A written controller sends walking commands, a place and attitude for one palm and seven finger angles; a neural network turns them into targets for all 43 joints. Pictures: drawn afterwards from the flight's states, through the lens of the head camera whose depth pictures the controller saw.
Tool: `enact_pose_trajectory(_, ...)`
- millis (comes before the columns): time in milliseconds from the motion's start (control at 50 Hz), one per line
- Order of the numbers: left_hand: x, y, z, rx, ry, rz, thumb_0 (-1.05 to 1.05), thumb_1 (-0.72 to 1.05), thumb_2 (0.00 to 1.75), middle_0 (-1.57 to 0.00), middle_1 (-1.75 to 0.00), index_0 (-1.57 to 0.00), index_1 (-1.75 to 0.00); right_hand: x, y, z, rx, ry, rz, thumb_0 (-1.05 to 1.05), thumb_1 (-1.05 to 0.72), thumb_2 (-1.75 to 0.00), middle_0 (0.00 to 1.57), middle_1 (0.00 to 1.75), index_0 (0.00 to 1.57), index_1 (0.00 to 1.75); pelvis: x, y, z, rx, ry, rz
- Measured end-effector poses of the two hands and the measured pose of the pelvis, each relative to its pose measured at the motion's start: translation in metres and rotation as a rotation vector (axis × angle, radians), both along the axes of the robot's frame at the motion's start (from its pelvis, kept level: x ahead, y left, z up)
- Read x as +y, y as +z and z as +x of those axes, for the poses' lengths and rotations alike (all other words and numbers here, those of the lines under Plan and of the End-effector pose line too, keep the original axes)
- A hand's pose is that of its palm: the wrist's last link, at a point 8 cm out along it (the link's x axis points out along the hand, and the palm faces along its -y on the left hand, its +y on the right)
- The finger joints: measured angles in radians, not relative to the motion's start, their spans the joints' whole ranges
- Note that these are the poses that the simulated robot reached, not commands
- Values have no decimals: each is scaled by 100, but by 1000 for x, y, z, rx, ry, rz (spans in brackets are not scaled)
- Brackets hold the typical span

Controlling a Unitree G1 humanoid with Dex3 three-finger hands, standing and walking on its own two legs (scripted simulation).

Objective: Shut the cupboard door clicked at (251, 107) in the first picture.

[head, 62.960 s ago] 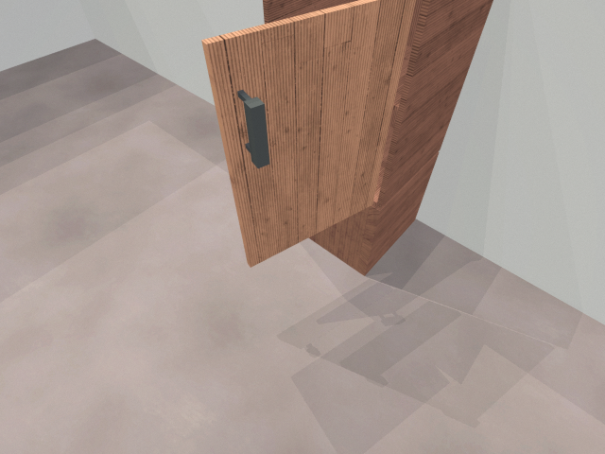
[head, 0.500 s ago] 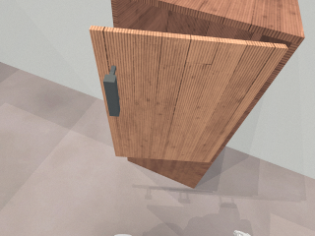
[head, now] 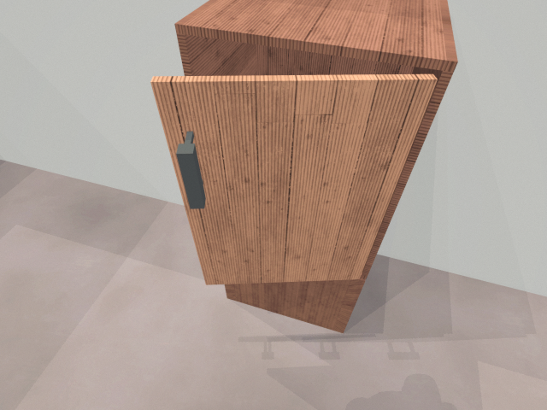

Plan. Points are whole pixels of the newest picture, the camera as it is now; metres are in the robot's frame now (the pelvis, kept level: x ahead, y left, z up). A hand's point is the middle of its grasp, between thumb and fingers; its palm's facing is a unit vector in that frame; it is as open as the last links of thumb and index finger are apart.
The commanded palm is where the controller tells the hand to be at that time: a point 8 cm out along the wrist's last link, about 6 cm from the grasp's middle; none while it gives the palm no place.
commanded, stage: come to a stop and stand still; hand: left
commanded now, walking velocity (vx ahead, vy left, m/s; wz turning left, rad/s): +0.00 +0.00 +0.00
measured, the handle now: (193, 170) +0.47 +0.16 +0.10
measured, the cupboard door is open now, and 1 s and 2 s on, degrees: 20 20 20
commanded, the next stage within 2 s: look again from close up in 0.42 s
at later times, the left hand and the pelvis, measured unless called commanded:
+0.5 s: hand out of the picture -0.08 +0.12 -0.18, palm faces +0.06 -0.99 -0.13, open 7.3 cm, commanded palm none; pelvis -0.01 -0.02 +0.00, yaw +1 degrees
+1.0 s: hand out of the picture +0.00 +0.18 -0.19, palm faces +0.05 -0.98 -0.20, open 7.3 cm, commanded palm none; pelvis -0.01 +0.00 -0.01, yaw +2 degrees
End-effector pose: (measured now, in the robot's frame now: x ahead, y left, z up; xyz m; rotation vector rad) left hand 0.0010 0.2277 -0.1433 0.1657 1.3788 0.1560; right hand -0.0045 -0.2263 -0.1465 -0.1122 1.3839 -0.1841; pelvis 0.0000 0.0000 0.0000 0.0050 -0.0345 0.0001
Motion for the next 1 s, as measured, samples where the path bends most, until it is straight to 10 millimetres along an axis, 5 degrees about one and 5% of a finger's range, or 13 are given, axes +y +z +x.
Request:
enact_pose_trajectory(180,-32,-10,-36,51,19,-64,0,91,90,-20,-29,-20,-30,-7,5,-52,100,-29,-11,0,-91,-90,20,30,20,30,-12,0,-12,-11,6,-4)
enact_pose_trajectory(340,-49,-11,-70,126,58,-92,0,91,90,-20,-29,-20,-30,-7,6,-65,136,-28,-9,0,-91,-90,19,30,20,30,-17,0,-16,2,13,-8)
enact_pose_trajectory(560,-54,-9,-81,149,64,-78,0,91,90,-20,-29,-20,-30,0,-1,-30,66,16,22,0,-91,-90,20,30,20,30,-19,-2,-11,12,14,-25)
enact_pose_trajectory(860,-15,-15,-18,-64,26,-24,0,91,90,-20,-29,-20,-30,-10,5,34,-141,85,-40,1,-92,-90,20,30,20,30,-6,-10,-9,2,26,-22)
enact_pose_trajectory(1000,1,-12,-9,-94,15,-4,0,91,90,-20,-29,-20,-30,-11,12,47,-168,110,-52,0,-91,-90,20,30,20,30,-5,-8,-11,8,26,-23)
